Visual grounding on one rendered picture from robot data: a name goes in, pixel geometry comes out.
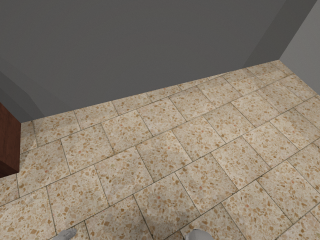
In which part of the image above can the cupboard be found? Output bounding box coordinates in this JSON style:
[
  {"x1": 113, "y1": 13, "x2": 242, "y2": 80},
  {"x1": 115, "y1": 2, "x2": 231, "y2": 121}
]
[{"x1": 0, "y1": 103, "x2": 21, "y2": 178}]

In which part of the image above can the robot left hand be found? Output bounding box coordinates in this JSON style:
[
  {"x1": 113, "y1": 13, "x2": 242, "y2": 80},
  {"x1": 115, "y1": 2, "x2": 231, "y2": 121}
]
[{"x1": 52, "y1": 228, "x2": 77, "y2": 240}]

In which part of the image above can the right robot thigh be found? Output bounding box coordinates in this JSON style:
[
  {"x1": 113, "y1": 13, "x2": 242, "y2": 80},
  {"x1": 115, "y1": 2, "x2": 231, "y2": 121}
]
[{"x1": 185, "y1": 230, "x2": 214, "y2": 240}]

